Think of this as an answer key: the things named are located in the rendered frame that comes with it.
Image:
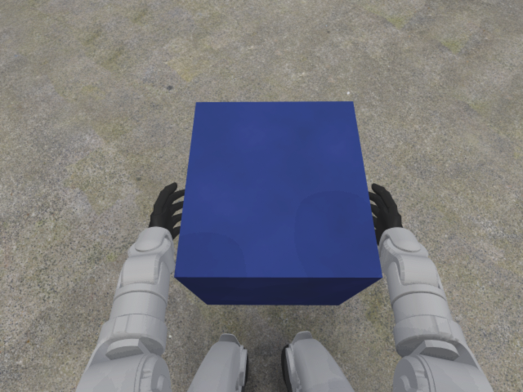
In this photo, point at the right robot thigh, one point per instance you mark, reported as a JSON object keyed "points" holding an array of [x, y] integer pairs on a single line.
{"points": [[313, 367]]}

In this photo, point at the robot right hand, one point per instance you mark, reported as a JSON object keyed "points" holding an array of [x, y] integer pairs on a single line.
{"points": [[386, 212]]}

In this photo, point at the robot right forearm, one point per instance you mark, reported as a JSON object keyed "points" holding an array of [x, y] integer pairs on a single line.
{"points": [[424, 324]]}

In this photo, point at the left robot thigh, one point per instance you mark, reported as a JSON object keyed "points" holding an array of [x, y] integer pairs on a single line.
{"points": [[222, 369]]}

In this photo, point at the robot thigh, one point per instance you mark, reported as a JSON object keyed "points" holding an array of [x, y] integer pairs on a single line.
{"points": [[313, 367], [222, 369]]}

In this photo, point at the right robot upper arm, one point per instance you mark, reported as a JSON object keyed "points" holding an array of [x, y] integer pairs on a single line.
{"points": [[421, 373]]}

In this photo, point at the robot left forearm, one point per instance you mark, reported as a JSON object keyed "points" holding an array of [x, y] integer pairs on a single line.
{"points": [[136, 324]]}

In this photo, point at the left robot upper arm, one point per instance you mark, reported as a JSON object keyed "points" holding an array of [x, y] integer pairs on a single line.
{"points": [[138, 373]]}

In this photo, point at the robot left hand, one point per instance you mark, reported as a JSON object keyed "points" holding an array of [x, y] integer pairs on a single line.
{"points": [[162, 215]]}

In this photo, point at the carton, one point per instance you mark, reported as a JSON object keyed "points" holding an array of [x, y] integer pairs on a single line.
{"points": [[276, 208]]}

